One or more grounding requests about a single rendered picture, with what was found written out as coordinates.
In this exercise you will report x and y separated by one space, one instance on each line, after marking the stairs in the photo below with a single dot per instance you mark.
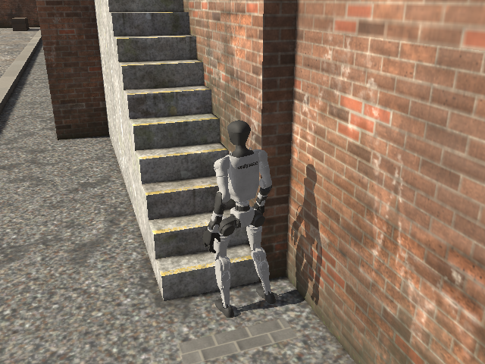
166 141

